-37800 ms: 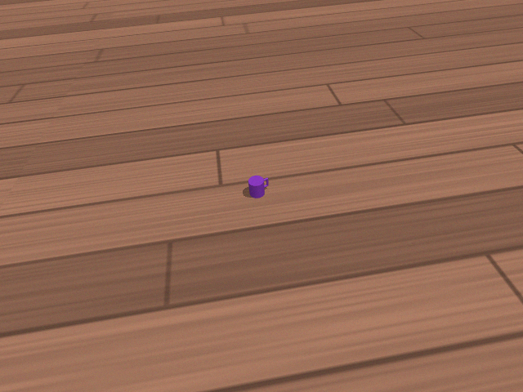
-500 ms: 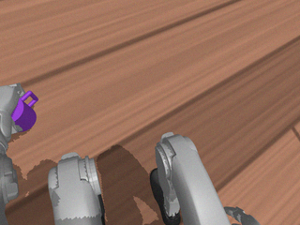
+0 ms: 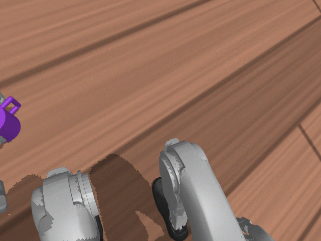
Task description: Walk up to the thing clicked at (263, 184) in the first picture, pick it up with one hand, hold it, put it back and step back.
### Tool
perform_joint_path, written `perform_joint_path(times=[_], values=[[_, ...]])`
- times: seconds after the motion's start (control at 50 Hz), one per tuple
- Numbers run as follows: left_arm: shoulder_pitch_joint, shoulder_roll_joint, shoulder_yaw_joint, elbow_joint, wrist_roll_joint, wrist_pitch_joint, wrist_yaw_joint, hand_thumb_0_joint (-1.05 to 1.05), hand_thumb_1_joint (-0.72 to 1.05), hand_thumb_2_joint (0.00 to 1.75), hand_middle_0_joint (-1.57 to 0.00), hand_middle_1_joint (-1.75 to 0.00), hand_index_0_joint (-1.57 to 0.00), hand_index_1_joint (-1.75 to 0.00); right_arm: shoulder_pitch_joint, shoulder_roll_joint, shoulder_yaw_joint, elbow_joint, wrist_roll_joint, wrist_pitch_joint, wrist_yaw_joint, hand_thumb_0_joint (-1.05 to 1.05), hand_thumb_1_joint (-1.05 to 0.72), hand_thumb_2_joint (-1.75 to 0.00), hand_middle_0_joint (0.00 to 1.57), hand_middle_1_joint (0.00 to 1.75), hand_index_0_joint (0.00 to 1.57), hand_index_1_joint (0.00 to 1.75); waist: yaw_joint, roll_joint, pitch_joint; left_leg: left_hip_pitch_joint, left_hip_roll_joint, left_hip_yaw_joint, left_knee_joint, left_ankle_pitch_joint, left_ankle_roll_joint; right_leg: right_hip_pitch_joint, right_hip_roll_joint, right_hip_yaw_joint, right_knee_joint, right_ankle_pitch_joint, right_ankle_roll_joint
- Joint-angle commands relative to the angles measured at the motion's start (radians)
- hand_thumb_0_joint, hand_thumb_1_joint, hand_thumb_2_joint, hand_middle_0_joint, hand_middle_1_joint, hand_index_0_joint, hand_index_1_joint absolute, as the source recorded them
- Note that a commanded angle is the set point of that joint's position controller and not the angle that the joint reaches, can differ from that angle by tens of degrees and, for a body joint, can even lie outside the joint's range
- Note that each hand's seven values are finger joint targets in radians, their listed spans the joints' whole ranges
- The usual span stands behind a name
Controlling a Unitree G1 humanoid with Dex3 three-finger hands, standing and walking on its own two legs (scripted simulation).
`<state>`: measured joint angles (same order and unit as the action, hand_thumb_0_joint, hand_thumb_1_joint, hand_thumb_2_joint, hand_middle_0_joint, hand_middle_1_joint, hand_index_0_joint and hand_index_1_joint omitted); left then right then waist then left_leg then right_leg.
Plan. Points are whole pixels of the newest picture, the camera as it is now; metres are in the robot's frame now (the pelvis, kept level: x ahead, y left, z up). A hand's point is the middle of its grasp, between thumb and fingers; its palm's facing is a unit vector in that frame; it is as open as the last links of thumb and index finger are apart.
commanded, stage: rest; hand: left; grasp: from above
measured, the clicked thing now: out of the picture +0.46 +0.33 -0.25
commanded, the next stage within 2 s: open in 0.54 s
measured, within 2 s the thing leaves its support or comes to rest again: neither
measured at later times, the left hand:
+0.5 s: hand out of the picture +0.44 +0.33 -0.22, palm faces -0.44 -0.13 -0.89, open 10.6 cm
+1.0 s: hand out of the picture +0.44 +0.33 -0.23, palm faces -0.42 -0.14 -0.90, open 12.5 cm
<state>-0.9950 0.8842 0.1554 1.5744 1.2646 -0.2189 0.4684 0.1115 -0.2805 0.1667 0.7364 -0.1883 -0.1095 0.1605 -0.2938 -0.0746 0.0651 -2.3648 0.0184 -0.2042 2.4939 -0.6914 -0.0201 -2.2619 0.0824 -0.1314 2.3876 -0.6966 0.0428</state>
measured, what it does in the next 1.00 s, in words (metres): stands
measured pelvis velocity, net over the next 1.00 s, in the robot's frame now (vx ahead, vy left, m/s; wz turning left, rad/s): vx -0.01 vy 0.00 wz -0.05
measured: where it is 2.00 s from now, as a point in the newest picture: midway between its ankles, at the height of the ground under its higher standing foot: (136, 234)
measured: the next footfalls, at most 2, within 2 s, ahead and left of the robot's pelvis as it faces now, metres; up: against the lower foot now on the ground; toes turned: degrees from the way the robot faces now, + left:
none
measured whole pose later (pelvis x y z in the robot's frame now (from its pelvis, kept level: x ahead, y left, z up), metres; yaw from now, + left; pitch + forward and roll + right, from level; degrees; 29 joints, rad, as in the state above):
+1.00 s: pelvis -0.01 +0.00 -0.01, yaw -3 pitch +27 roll -13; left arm -1.04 1.00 0.11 1.73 1.27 -0.24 0.58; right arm 0.11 -0.32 0.27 0.70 -0.23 -0.20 0.20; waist -0.35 -0.13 0.12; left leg -2.35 0.02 -0.26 2.54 -0.69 -0.02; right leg -2.23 0.10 -0.17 2.39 -0.67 0.05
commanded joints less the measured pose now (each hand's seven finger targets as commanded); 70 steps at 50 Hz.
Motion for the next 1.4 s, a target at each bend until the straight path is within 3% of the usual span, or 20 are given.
perform_joint_path(times=[0.0, 0.06, 0.12, 0.2, 0.24, 0.32, 0.34, 0.38, 0.62, 0.68, 0.7, 0.74, 0.82, 1.0, 1.04, 1.06, 1.14, 1.22, 1.28, 1.38], values=[[-0.279, 0.304, 0.032, -0.131, -0.004, -0.01, 0.053, 0.0, 0.5, 1.05, -0.84, -1.01, -0.87, -0.98, 0.213, -0.295, -0.068, -0.003, -0.002, -0.001, -0.012, 0.0, -0.9, -0.9, 0.2, 0.3, 0.2, 0.3, -0.001, 0.433, -0.714, 0.529, 0.015, 0.112, -0.217, 0.232, 0.036, 0.375, 0.02, -0.085, -0.222, 0.294, -0.071], [-0.301, 0.326, 0.048, -0.158, 0.0, -0.022, 0.076, 0.0, 0.55, 1.06, -0.87, -1.03, -0.89, -1.0, 0.212, -0.295, -0.061, -0.009, -0.01, -0.003, -0.005, 0.0, -0.9, -0.9, 0.2, 0.3, 0.2, 0.3, -0.017, 0.434, -0.722, 0.523, 0.019, 0.107, -0.211, 0.24, 0.039, 0.398, 0.025, -0.089, -0.215, 0.315, -0.065], [-0.292, 0.307, 0.022, -0.116, 0.005, -0.018, 0.091, 0.0, 0.56, 1.07, -0.89, -1.0, -0.91, -0.98, 0.194, -0.299, -0.052, -0.005, -0.01, -0.009, -0.004, 0.0, -0.9, -0.9, 0.2, 0.3, 0.2, 0.3, -0.016, 0.45, -0.679, 0.522, 0.02, 0.104, -0.214, 0.203, 0.037, 0.35, 0.029, -0.093, -0.22, 0.277, -0.07], [-0.281, 0.324, 0.028, -0.109, 0.016, -0.008, 0.11, 0.0, 0.58, 1.06, -0.9, -1.0, -0.92, -0.98, 0.187, -0.312, -0.048, -0.009, -0.015, -0.02, -0.001, 0.0, -0.9, -0.9, 0.2, 0.3, 0.2, 0.3, -0.018, 0.487, -0.667, 0.55, 0.02, 0.092, -0.228, 0.205, 0.028, 0.328, 0.028, -0.109, -0.198, 0.272, -0.075], [-0.304, 0.318, 0.014, -0.1, 0.022, -0.005, 0.114, 0.0, 0.58, 1.07, -0.9, -1.0, -0.92, -0.97, 0.19, -0.318, -0.043, -0.013, -0.018, -0.026, 0.002, 0.0, -0.9, -0.9, 0.2, 0.3, 0.2, 0.3, -0.041, 0.482, -0.633, 0.545, 0.021, 0.088, -0.226, 0.195, 0.029, 0.312, 0.025, -0.117, -0.201, 0.26, -0.073], [-0.298, 0.299, -0.005, -0.041, 0.001, -0.002, 0.128, 0.0, 0.56, 1.06, -0.88, -1.02, -0.9, -0.99, 0.184, -0.324, -0.035, -0.017, -0.018, -0.037, 0.006, 0.0, -0.9, -0.9, 0.2, 0.3, 0.2, 0.3, -0.049, 0.426, -0.605, 0.484, 0.023, 0.084, -0.215, 0.161, 0.038, 0.313, 0.031, -0.12, -0.218, 0.242, -0.068], [-0.31, 0.297, -0.014, -0.046, 0.004, -0.002, 0.128, 0.0, 0.56, 1.04, -0.87, -1.02, -0.9, -0.98, 0.191, -0.323, -0.035, -0.017, -0.022, -0.043, 0.01, 0.0, -0.9, -0.9, 0.2, 0.3, 0.2, 0.3, -0.061, 0.428, -0.6, 0.491, 0.024, 0.083, -0.214, 0.16, 0.038, 0.317, 0.03, -0.118, -0.217, 0.242, -0.067], [-0.304, 0.307, -0.017, -0.034, 0.005, -0.001, 0.131, 0.0, 0.53, 1.03, -0.86, -1.0, -0.88, -0.97, 0.184, -0.323, -0.03, -0.014, -0.021, -0.048, 0.01, 0.0, -0.9, -0.9, 0.2, 0.3, 0.2, 0.3, -0.049, 0.447, -0.606, 0.504, 0.024, 0.08, -0.228, 0.16, 0.034, 0.315, 0.033, -0.121, -0.214, 0.239, -0.069], [-0.327, 0.325, -0.044, 0.036, -0.01, -0.003, 0.146, 0.0, 0.46, 0.96, -0.81, -0.96, -0.84, -0.93, 0.181, -0.337, 0.008, -0.03, -0.029, -0.076, 0.019, 0.0, -0.9, -0.9, 0.2, 0.3, 0.2, 0.3, -0.079, 0.421, -0.573, 0.48, 0.032, 0.07, -0.209, 0.168, 0.04, 0.358, 0.039, -0.122, -0.224, 0.254, -0.061], [-0.333, 0.328, -0.045, 0.046, -0.008, -0.008, 0.147, 0.0, 0.22, 0.89, -0.57, -0.96, -0.6, -0.93, 0.185, -0.348, 0.009, -0.04, -0.029, -0.081, 0.02, 0.0, -0.89, -0.9, 0.2, 0.3, 0.2, 0.3, -0.09, 0.392, -0.551, 0.471, 0.032, 0.063, -0.207, 0.149, 0.04, 0.336, 0.036, -0.134, -0.223, 0.237, -0.06], [-0.347, 0.356, -0.025, 0.017, -0.011, -0.014, 0.149, 0.0, 0.14, 0.89, -0.49, -0.96, -0.52, -0.93, 0.177, -0.351, 0.012, -0.05, -0.034, -0.083, 0.021, 0.0, -0.89, -0.9, 0.2, 0.3, 0.2, 0.3, -0.091, 0.414, -0.565, 0.474, 0.032, 0.062, -0.214, 0.152, 0.039, 0.355, 0.039, -0.134, -0.224, 0.238, -0.062], [-0.338, 0.332, -0.05, 0.044, -0.013, -0.014, 0.146, 0.0, -0.02, 0.84, -0.35, -0.95, -0.38, -0.92, 0.169, -0.344, 0.013, -0.04, -0.029, -0.085, 0.022, 0.0, -0.9, -0.9, 0.2, 0.3, 0.2, 0.3, -0.085, 0.415, -0.548, 0.461, 0.036, 0.059, -0.217, 0.125, 0.038, 0.334, 0.043, -0.132, -0.222, 0.214, -0.065], [-0.334, 0.351, -0.049, 0.02, -0.002, -0.019, 0.148, 0.0, -0.31, 0.88, -0.23, -0.98, -0.25, -0.95, 0.17, -0.347, 0.018, -0.044, -0.034, -0.091, 0.024, 0.0, -0.89, -0.9, 0.2, 0.3, 0.2, 0.3, -0.082, 0.435, -0.564, 0.482, 0.036, 0.061, -0.21, 0.133, 0.036, 0.354, 0.045, -0.128, -0.221, 0.223, -0.065], [-0.322, 0.341, -0.054, 0.011, -0.003, -0.006, 0.152, 0.0, -0.5, 1.03, -0.09, -1.09, -0.1, -1.08, 0.17, -0.353, 0.015, -0.037, -0.037, -0.097, 0.031, 0.0, -0.9, -0.9, 0.2, 0.3, 0.2, 0.3, -0.081, 0.465, -0.56, 0.518, 0.038, 0.053, -0.224, 0.152, 0.026, 0.332, 0.043, -0.143, -0.215, 0.241, -0.065], [-0.332, 0.336, -0.057, 0.006, -0.012, 0.001, 0.146, 0.0, -0.5, 1.04, -0.09, -1.09, -0.1, -1.08, 0.176, -0.357, 0.015, -0.039, -0.037, -0.101, 0.036, 0.0, -0.89, -0.9, 0.2, 0.3, 0.2, 0.3, -0.091, 0.455, -0.554, 0.509, 0.035, 0.054, -0.216, 0.154, 0.029, 0.33, 0.039, -0.142, -0.215, 0.245, -0.063], [-0.309, 0.346, -0.048, 0.001, -0.018, 0.004, 0.148, 0.0, -0.52, 1.04, -0.08, -1.09, -0.09, -1.08, 0.169, -0.355, 0.018, -0.037, -0.035, -0.099, 0.036, 0.0, -0.9, -0.9, 0.2, 0.3, 0.2, 0.3, -0.073, 0.469, -0.574, 0.509, 0.037, 0.057, -0.218, 0.166, 0.029, 0.357, 0.042, -0.136, -0.22, 0.257, -0.064], [-0.305, 0.34, -0.041, -0.014, -0.037, 0.009, 0.141, 0.0, -0.51, 1.04, -0.08, -1.09, -0.09, -1.08, 0.168, -0.351, 0.015, -0.038, -0.036, -0.098, 0.038, 0.0, -0.9, -0.9, 0.2, 0.3, 0.2, 0.3, -0.073, 0.474, -0.587, 0.518, 0.037, 0.052, -0.224, 0.188, 0.026, 0.346, 0.041, -0.143, -0.213, 0.271, -0.067], [-0.283, 0.336, -0.044, -0.034, -0.043, 0.019, 0.126, 0.0, -0.53, 0.99, -0.07, -1.06, -0.08, -1.05, 0.168, -0.348, 0.016, -0.036, -0.035, -0.089, 0.04, 0.0, -0.89, -0.9, 0.2, 0.3, 0.2, 0.3, -0.061, 0.483, -0.617, 0.54, 0.037, 0.054, -0.22, 0.223, 0.026, 0.379, 0.044, -0.137, -0.213, 0.305, -0.065], [-0.287, 0.328, -0.054, -0.021, -0.046, 0.023, 0.114, 0.0, -0.52, 0.98, -0.06, -1.05, -0.07, -1.04, 0.175, -0.349, 0.02, -0.036, -0.033, -0.088, 0.043, 0.0, -0.89, -0.9, 0.2, 0.3, 0.2, 0.3, -0.079, 0.462, -0.585, 0.514, 0.037, 0.057, -0.207, 0.226, 0.03, 0.372, 0.042, -0.136, -0.215, 0.312, -0.063], [-0.262, 0.349, -0.031, -0.034, -0.045, 0.016, 0.099, 0.0, -0.53, 1.0, -0.06, -1.05, -0.07, -1.04, 0.173, -0.353, 0.015, -0.049, -0.033, -0.081, 0.042, 0.0, -0.89, -0.9, 0.2, 0.3, 0.2, 0.3, -0.072, 0.472, -0.601, 0.53, 0.037, 0.057, -0.217, 0.232, 0.029, 0.397, 0.043, -0.134, -0.218, 0.312, -0.065]])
